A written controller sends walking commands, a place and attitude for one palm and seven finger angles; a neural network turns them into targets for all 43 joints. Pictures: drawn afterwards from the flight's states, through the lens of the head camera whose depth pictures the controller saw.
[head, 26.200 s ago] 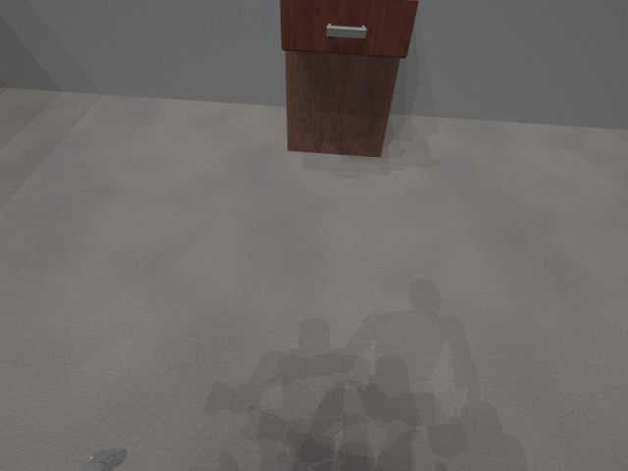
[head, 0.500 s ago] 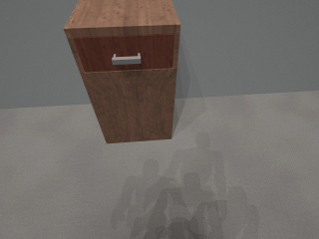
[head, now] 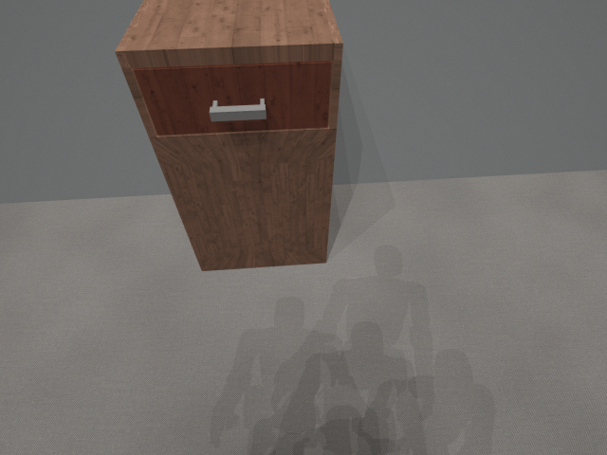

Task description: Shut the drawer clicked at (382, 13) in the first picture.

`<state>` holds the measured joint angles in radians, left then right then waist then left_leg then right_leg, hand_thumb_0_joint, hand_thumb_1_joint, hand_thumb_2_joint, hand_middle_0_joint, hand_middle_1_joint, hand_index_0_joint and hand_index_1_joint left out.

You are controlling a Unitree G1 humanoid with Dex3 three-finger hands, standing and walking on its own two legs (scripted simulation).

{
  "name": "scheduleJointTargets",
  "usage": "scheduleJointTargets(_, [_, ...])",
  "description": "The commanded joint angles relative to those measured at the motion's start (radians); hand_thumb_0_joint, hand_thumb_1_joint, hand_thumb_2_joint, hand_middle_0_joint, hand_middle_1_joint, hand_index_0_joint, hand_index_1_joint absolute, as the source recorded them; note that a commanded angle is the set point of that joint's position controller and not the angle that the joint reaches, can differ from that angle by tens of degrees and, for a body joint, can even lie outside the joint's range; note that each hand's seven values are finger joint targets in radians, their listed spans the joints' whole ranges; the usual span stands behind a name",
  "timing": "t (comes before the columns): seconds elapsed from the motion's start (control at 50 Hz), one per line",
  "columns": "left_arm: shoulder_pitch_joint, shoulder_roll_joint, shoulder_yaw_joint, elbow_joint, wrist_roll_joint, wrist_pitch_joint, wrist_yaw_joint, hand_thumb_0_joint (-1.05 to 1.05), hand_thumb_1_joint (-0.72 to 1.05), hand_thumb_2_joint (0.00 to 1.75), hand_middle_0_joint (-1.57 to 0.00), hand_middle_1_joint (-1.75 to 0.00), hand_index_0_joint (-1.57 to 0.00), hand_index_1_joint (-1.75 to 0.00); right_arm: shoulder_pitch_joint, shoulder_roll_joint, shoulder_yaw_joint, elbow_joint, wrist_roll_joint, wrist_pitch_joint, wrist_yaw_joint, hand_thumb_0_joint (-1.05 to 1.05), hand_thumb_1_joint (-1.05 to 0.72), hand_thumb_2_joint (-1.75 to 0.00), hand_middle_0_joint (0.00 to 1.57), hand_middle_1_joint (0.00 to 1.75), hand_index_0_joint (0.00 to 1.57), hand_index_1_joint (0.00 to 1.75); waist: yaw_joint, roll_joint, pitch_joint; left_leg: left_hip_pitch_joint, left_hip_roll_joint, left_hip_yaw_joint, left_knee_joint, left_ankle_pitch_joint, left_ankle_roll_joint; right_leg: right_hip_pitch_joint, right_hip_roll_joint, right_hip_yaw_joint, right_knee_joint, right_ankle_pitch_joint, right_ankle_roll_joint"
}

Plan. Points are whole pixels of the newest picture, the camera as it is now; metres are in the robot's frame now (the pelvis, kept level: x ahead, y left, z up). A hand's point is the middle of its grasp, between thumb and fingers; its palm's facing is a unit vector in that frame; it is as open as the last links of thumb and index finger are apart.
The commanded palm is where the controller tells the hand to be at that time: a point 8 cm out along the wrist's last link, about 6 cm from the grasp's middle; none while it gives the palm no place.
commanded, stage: look to check the result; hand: left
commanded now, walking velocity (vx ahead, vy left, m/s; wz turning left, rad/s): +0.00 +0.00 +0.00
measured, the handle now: (238, 108) +0.86 +0.20 -0.03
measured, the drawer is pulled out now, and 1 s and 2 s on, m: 0.00 0.00 0.00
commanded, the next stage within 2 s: stand and wait in 0.12 s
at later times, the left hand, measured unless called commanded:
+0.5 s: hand out of the picture +0.03 +0.19 -0.17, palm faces +0.02 -0.97 -0.24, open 7.4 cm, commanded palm none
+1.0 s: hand out of the picture +0.04 +0.20 -0.17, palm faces +0.01 -0.97 -0.25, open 7.4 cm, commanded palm none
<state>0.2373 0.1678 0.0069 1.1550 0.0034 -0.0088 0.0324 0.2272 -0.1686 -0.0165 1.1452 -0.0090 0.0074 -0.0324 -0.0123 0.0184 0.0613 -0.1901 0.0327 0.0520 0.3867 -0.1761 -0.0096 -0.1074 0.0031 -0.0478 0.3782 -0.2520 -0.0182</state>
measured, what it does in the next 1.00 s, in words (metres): stands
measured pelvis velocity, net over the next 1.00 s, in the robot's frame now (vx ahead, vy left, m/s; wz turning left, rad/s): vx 0.01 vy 0.00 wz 0.00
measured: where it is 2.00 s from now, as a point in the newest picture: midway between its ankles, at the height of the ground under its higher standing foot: outside the picture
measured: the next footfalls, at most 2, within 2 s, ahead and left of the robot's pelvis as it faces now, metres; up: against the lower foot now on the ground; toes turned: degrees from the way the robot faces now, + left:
none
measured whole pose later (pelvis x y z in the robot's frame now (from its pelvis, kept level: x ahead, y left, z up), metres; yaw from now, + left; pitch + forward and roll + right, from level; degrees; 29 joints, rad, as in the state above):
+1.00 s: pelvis +0.01 +0.00 +0.00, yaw +0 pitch -1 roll +0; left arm 0.20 0.21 0.01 1.14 0.00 -0.02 0.02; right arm 0.19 -0.22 -0.02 1.14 -0.01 0.00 -0.03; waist -0.01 0.01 0.05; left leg -0.16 0.04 0.05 0.36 -0.17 -0.02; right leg -0.08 0.01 -0.05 0.34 -0.25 -0.02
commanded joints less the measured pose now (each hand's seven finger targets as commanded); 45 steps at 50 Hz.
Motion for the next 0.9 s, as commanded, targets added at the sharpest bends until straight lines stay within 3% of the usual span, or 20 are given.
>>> scheduleJointTargets(0.0, [0.041, 0.13, 0.023, -0.031, 0.004, -0.014, 0.004, 0.0, 0.9, 0.9, -0.2, -0.3, -0.2, -0.3, 0.046, -0.111, -0.018, -0.026, -0.005, -0.013, -0.005, 0.0, -0.9, -0.9, 0.2, 0.3, 0.2, 0.3, 0.0, -0.006, -0.007, 0.071, 0.081, -0.078, -0.043, 0.14, 0.033, -0.083, -0.104, 0.085, -0.085, 0.141, -0.018])
scheduleJointTargets(0.14, [0.035, 0.132, 0.024, -0.032, 0.004, -0.015, 0.003, 0.0, 0.9, 0.9, -0.2, -0.3, -0.2, -0.3, 0.035, -0.119, -0.018, -0.029, -0.006, -0.014, -0.005, 0.0, -0.9, -0.9, 0.2, 0.3, 0.2, 0.3, 0.001, -0.015, 0.004, 0.067, 0.08, -0.08, -0.049, 0.13, 0.032, -0.084, -0.105, 0.085, -0.093, 0.134, -0.017])
scheduleJointTargets(0.34, [0.02, 0.153, 0.032, -0.042, 0.003, -0.021, 0.002, 0.0, 0.9, 0.9, -0.2, -0.3, -0.2, -0.3, 0.031, -0.135, -0.02, -0.029, -0.005, -0.021, -0.007, 0.0, -0.9, -0.9, 0.2, 0.3, 0.2, 0.3, 0.001, -0.01, -0.047, 0.088, 0.084, -0.079, -0.042, 0.198, 0.033, -0.04, -0.111, 0.082, -0.078, 0.227, -0.017])
scheduleJointTargets(0.4, [0.017, 0.154, 0.031, -0.043, 0.004, -0.019, 0.003, 0.0, 0.9, 0.9, -0.2, -0.3, -0.2, -0.3, 0.021, -0.135, -0.02, -0.03, -0.005, -0.019, -0.007, 0.0, -0.9, -0.9, 0.2, 0.3, 0.2, 0.3, 0.002, -0.004, -0.017, 0.081, 0.082, -0.078, -0.045, 0.189, 0.032, -0.054, -0.111, 0.084, -0.084, 0.224, -0.016])
scheduleJointTargets(0.56, [0.006, 0.169, 0.031, -0.047, 0.003, -0.02, 0.001, 0.0, 0.9, 0.9, -0.2, -0.3, -0.2, -0.3, 0.011, -0.152, -0.022, -0.032, -0.006, -0.016, -0.005, 0.0, -0.9, -0.9, 0.2, 0.3, 0.2, 0.3, 0.001, -0.024, -0.012, 0.082, 0.082, -0.079, -0.053, 0.154, 0.029, -0.058, -0.11, 0.091, -0.101, 0.193, -0.016])
scheduleJointTargets(0.58, [0.015, 0.172, 0.032, -0.047, 0.004, -0.022, 0.001, 0.0, 0.9, 0.9, -0.2, -0.3, -0.2, -0.3, 0.014, -0.155, -0.023, -0.035, -0.005, -0.016, -0.004, 0.0, -0.9, -0.9, 0.2, 0.3, 0.2, 0.3, 0.002, -0.027, -0.036, 0.095, 0.084, -0.077, -0.046, 0.165, 0.029, -0.05, -0.112, 0.09, -0.099, 0.209, -0.014])
scheduleJointTargets(0.76, [-0.008, 0.186, 0.033, -0.047, 0.003, -0.023, -0.001, 0.0, 0.9, 0.9, -0.2, -0.3, -0.2, -0.3, -0.001, -0.168, -0.022, -0.033, -0.006, -0.019, -0.004, 0.0, -0.9, -0.9, 0.2, 0.3, 0.2, 0.3, 0.0, -0.008, -0.025, 0.089, 0.086, -0.08, -0.055, 0.172, 0.028, -0.047, -0.112, 0.091, -0.101, 0.216, -0.016])
scheduleJointTargets(0.88, [-0.007, 0.198, 0.035, -0.051, 0.004, -0.024, -0.001, 0.0, 0.9, 0.9, -0.2, -0.3, -0.2, -0.3, -0.004, -0.184, -0.023, -0.038, -0.004, -0.02, -0.004, 0.0, -0.9, -0.9, 0.2, 0.3, 0.2, 0.3, 0.001, -0.013, -0.053, 0.101, 0.088, -0.083, -0.051, 0.184, 0.029, -0.033, -0.113, 0.09, -0.103, 0.222, -0.016])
